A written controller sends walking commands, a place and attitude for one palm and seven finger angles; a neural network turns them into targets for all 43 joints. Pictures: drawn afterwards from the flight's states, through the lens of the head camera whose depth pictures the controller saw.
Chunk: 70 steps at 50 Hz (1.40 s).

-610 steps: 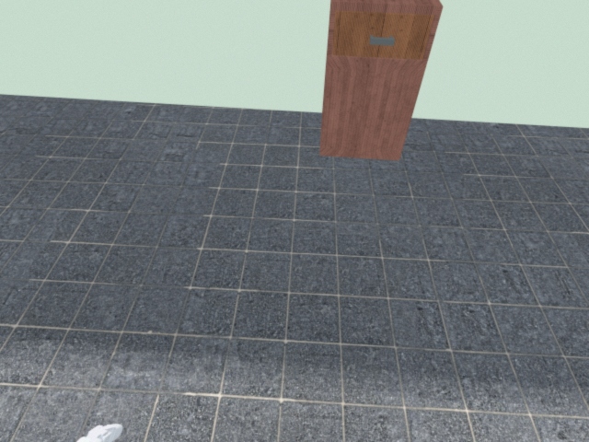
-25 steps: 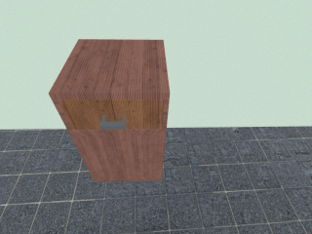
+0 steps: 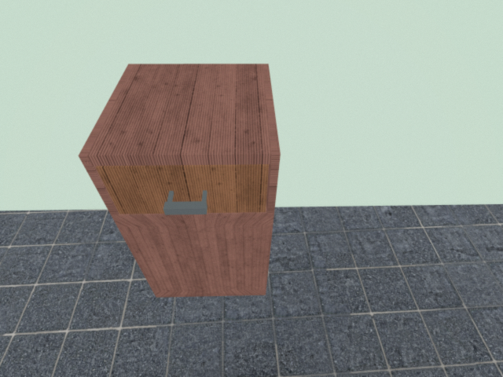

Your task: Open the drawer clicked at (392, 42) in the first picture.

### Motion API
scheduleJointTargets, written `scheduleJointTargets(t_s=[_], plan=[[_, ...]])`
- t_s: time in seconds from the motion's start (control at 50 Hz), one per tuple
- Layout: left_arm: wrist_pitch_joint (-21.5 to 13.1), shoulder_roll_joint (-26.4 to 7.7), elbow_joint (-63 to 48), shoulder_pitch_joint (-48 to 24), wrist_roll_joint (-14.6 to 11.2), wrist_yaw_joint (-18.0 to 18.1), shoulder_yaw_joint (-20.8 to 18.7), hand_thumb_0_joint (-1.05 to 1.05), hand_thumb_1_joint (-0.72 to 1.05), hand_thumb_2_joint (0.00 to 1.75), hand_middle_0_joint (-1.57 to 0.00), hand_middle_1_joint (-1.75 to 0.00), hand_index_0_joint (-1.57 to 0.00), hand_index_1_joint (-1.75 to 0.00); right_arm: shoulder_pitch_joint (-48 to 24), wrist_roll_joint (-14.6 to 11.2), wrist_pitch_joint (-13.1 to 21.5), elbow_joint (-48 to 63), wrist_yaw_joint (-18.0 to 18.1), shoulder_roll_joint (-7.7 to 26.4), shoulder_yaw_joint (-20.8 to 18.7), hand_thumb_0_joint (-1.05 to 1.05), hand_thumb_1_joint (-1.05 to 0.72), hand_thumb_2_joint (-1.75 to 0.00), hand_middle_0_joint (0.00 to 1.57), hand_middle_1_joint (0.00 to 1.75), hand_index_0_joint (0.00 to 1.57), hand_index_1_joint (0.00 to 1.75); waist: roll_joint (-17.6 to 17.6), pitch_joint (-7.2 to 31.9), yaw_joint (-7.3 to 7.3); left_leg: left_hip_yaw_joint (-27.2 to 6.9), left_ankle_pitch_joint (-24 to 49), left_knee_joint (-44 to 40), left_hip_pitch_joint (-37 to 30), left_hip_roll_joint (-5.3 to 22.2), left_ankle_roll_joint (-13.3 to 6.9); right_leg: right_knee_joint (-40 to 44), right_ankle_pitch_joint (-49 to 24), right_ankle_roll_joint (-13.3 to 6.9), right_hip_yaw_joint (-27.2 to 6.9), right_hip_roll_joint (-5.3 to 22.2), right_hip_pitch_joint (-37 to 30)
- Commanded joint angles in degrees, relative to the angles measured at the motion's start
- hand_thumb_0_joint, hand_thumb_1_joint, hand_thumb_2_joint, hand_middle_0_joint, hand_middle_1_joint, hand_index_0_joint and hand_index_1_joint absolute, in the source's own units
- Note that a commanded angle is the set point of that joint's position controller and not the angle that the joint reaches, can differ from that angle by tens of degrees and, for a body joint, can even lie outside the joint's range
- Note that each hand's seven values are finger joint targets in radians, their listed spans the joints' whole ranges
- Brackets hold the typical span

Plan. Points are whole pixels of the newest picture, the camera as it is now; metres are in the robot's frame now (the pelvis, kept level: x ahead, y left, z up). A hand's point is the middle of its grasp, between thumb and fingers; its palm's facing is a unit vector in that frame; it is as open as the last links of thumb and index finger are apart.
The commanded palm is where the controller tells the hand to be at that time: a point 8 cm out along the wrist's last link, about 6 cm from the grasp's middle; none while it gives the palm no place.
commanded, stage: look again from close up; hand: left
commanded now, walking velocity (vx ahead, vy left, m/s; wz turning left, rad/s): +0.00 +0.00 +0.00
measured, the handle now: (186, 201) +0.53 +0.19 -0.11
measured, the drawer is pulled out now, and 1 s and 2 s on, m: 0.00 0.00 0.00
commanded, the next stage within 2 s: raise the hand with hooked fingers in 0.04 s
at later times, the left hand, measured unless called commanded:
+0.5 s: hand (157, 337) +0.20 +0.17 -0.05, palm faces -0.04 -0.31 -0.95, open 8.3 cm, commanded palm +0.14 +0.21 -0.02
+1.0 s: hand (156, 304) +0.24 +0.17 -0.02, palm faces -0.08 -0.11 -0.99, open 11.2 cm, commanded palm +0.22 +0.18 +0.05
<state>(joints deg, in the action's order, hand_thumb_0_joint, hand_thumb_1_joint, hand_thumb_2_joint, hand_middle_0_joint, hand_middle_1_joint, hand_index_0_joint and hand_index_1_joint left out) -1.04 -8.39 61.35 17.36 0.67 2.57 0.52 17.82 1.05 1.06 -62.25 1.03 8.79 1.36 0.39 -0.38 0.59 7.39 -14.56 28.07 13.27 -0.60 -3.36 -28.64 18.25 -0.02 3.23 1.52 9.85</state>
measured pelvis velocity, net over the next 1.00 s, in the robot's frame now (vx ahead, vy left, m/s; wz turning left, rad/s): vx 0.00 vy -0.07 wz -0.07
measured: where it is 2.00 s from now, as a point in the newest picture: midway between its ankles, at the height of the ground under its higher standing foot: outside the picture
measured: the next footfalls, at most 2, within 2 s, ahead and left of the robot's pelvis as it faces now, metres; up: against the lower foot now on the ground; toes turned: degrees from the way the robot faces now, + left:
none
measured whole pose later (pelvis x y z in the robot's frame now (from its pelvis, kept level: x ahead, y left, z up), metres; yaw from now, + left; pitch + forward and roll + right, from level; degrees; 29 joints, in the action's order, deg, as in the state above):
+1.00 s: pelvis +0.00 -0.07 -0.03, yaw -4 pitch +9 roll +4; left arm 3.3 -22.0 2.7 16.5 54.0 16.2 1.5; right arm 7.1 1.9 -5.1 -34.7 1.7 12.7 2.0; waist 1.9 5.7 -3.3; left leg -1.9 -19.4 42.4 30.6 -1.3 -0.6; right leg -46.7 24.7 -5.7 -1.6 -4.2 30.5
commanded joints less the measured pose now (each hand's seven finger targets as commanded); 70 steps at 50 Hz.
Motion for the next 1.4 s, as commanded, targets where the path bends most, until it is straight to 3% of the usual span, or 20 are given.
scheduleJointTargets(t_s=[0.0,0.1,0.12,0.14,0.16,0.18,0.2,0.22,0.3,0.36,0.42,0.52,0.6,0.7,0.82,0.9,1.04,1.14,1.26,1.38], plan=[[-0.73,-4.58,-0.94,5.04,-0.02,0.07,-0.55,0.0,0.9,0.9,-0.2,-0.3,-0.2,-0.3,3.02,-0.25,0.99,0.72,0.29,5.09,-0.82,0.0,-0.9,-0.9,0.2,0.3,0.2,0.3,-0.91,-1.91,-0.6,-8.44,11.0,-6.44,-1.76,7.05,-0.09,5.33,-10.81,-2.09,-4.52,4.38,1.34],[-0.63,-4.6,-0.22,5.1,-0.02,0.0,-0.54,0.0,0.9,0.9,-0.2,-0.3,-0.2,-0.3,2.08,-0.3,0.91,-0.06,0.44,5.2,-0.79,0.0,-0.9,-0.9,0.2,0.3,0.2,0.3,-0.37,-1.86,-0.6,-8.23,12.57,-6.28,-3.2,7.06,0.04,6.0,-11.86,-1.94,-4.27,4.59,1.03],[-1.15,-6.35,0.82,6.78,0.89,2.1,-0.42,0.0,0.9,0.9,-0.2,-0.3,-0.2,-0.3,-1.97,-0.87,1.03,4.11,0.29,7.59,-1.43,0.0,-0.9,-0.9,0.2,0.3,0.2,0.3,-2.47,-5.26,-1.54,-8.35,22.6,4.09,0.44,8.49,1.71,6.64,-25.8,-1.16,-7.26,6.41,4.55],[-9.32,-24.6,-86.08,-37.74,10.0,3.41,-0.5,0.0,0.88,0.89,-0.2,-0.32,-0.2,-0.32,-1.74,-3.81,8.74,24.08,1.83,16.5,-2.56,0.0,-0.9,-0.9,0.2,0.3,0.2,0.3,14.9,23.24,3.19,-9.16,27.57,-2.65,-15.83,2.75,0.91,-0.93,-22.63,-3.15,-6.26,-0.45,5.35],[-4.76,-20.37,-71.29,-11.81,10.99,7.34,-1.25,0.0,0.85,0.88,-0.2,-0.33,-0.2,-0.33,-5.92,-3.19,14.91,20.55,4.11,11.48,-1.69,0.0,-0.9,-0.9,0.2,0.3,0.2,0.3,23.46,22.23,-1.39,-10.6,36.07,-4.66,-22.99,6.45,3.69,-7.16,-5.98,-3.45,-0.92,-0.36,9.61],[-0.52,-14.71,-67.5,-8.67,7.26,10.44,-0.53,0.0,0.83,0.87,-0.21,-0.34,-0.21,-0.34,-4.68,-3.33,16.67,16.09,4.5,11.01,-3.27,0.0,-0.9,-0.9,0.2,0.3,0.2,0.3,17.1,16.24,0.12,-11.06,27.26,-6.91,-14.7,6.7,5.94,-10.28,2.5,-2.07,0.54,-1.26,13.69],[6.17,-2.52,-54.08,9.76,9.37,10.94,6.89,0.0,0.81,0.86,-0.21,-0.36,-0.21,-0.36,-4.6,-4.73,16.9,16.26,4.65,7.72,-2.81,0.0,-0.9,-0.9,0.2,0.3,0.2,0.3,11.12,9.16,-0.04,-11.29,21.99,-7.71,-9.04,6.23,3.79,-10.8,4.93,-1.58,0.38,-1.3,16.13],[5.88,-3.16,-67.75,-0.92,10.78,11.21,9.06,0.0,0.78,0.85,-0.21,-0.37,-0.21,-0.37,-6.63,-4.4,17.25,21.75,3.73,8.98,-2.84,0.0,-0.9,-0.9,0.2,0.3,0.2,0.3,7.66,3.83,0.28,-11.53,15.01,-6.53,-4.35,5.46,3.14,-7.98,2.29,-1.52,0.47,-0.63,15.76],[6.2,-11.28,-63.28,3.6,32.49,16.76,5.85,0.0,0.69,0.81,-0.22,-0.43,-0.22,-0.43,-8.28,-0.24,14.45,28.0,2.53,13.47,-3.79,0.0,-0.9,-0.9,0.2,0.3,0.2,0.3,-4.83,6.58,1.05,-11.05,8.3,4.5,4.88,1.43,1.55,-3.93,-3.19,-3.17,-2.09,-2.95,19.85],[6.34,-4.91,-51.11,17.16,46.53,18.93,8.88,0.0,0.62,0.78,-0.22,-0.48,-0.22,-0.48,-12.35,1.21,8.18,32.18,0.34,12.91,-5.25,0.0,-0.9,-0.9,0.2,0.3,0.2,0.3,-19.79,1.07,-3.45,-8.29,3.12,7.75,14.86,0.34,2.18,-5.48,3.5,-3.23,-2.67,-3.43,23.9],[2.88,-10.76,-56.06,19.26,55.17,19.9,3.82,0.0,0.55,0.75,-0.22,-0.53,-0.22,-0.53,-17.25,0.74,2.25,36.56,-2.17,12.0,-5.17,0.0,-0.9,-0.9,0.2,0.3,0.2,0.3,-14.92,8.46,-8.98,-5.7,5.72,9.47,18.33,-1.14,2.75,-8.75,-6.74,-4.32,-7.37,-2.38,17.38],[0.01,-20.81,-70.22,6.72,62.91,26.54,-4.69,0.0,0.43,0.7,-0.23,-0.6,-0.23,-0.6,-18.2,2.16,-2.24,40.68,-2.72,9.98,-4.87,0.0,-0.9,-0.9,0.2,0.3,0.2,0.3,3.94,18.46,-9.24,-4.92,6.29,14.5,14.93,-2.83,2.21,-12.49,-9.36,-4.68,-11.94,-2.54,18.52],[-3.21,-23.11,-79.8,-13.89,63.37,31.31,-5.58,0.0,0.34,0.66,-0.24,-0.66,-0.24,-0.66,-18.67,3.66,-3.43,39.09,-1.14,9.15,-4.94,0.0,-0.9,-0.9,0.2,0.3,0.2,0.3,4.94,21.66,-3.33,-7.21,4.35,22.68,11.8,-2.9,1.09,-12.1,-4.84,-4.23,-17.03,-1.5,26.71],[-6.14,-21.86,-73.68,-14.12,58.35,29.29,-3.86,0.0,0.22,0.61,-0.25,-0.74,-0.25,-0.74,-18.94,3.45,-1.75,37.09,-0.12,9.4,-4.71,0.0,-0.9,-0.9,0.2,0.3,0.2,0.3,-0.67,17.6,0.2,-8.08,0.65,25.78,18.29,-2.84,0.65,-10.46,-7.17,-2.51,-18.05,-0.54,24.98],[5.48,-22.28,-64.07,-3.74,53.78,19.36,-2.87,0.0,0.08,0.55,-0.26,-0.82,-0.26,-0.82,-19.55,0.54,-3.44,37.44,0.8,10.27,-3.4,0.0,-0.9,-0.9,0.2,0.3,0.2,0.3,-9.1,18.34,-3.98,-7.34,1.99,16.76,22.6,-3.08,1.52,-7.5,-23.5,0.96,-18.19,1.48,7.16],[5.77,-26.34,-67.5,-2.91,53.4,15.14,-6.17,0.0,-0.01,0.51,-0.27,-0.88,-0.27,-0.88,-19.9,0.56,-3.49,37.16,1.42,10.18,-1.92,0.0,-0.9,-0.9,0.2,0.3,0.2,0.3,-7.65,19.28,-5.63,-8.02,2.68,13.43,22.11,-3.41,1.81,-8.87,-32.04,1.7,-18.49,2.64,0.17],[-1.94,-25.59,-74.4,-5.3,55.47,22.2,-10.48,0.0,-0.17,0.44,-0.28,-0.99,-0.28,-0.99,-18.49,1.55,-0.54,36.35,1.32,9.19,-3.82,0.0,-0.9,-0.9,0.2,0.3,0.2,0.3,-0.81,18.05,-5.45,-9.61,3.25,13.09,18.61,-4.1,1.24,-8.12,-24.3,-0.26,-16.0,1.05,5.88],[4.1,-23.36,-70.52,-9.34,55.21,25.94,-9.02,0.0,-0.29,0.39,-0.29,-1.07,-0.29,-1.07,-18.16,0.34,-0.98,34.92,0.21,10.29,-5.98,0.0,-0.9,-0.9,0.2,0.3,0.2,0.3,-2.06,21.97,-4.5,-8.02,6.58,12.35,16.09,-4.45,1.38,-9.7,-31.44,-0.04,-12.9,0.31,4.64],[13.56,-21.75,-70.73,-19.71,54.08,18.54,-0.11,0.0,-0.43,0.33,-0.29,-1.15,-0.29,-1.15,-20.65,-1.65,-2.03,35.19,1.5,11.2,-5.35,0.0,-0.9,-0.9,0.2,0.3,0.2,0.3,-3.61,17.9,-3.6,-6.58,8.38,7.61,8.88,-3.72,0.5,-5.16,-22.82,0.06,-8.75,-0.86,4.67],[13.22,-25.41,-69.69,-30.1,56.38,12.84,-1.01,0.0,-0.5,0.3,-0.3,-1.2,-0.3,-1.2,-19.85,-1.25,-3.08,35.38,2.81,10.72,-3.6,0.0,-0.9,-0.9,0.2,0.3,0.2,0.3,-1.1,15.1,-4.13,-8.28,9.88,3.41,1.93,-2.31,0.58,-2.98,-11.58,-1.56,-4.53,-2.59,7.5]])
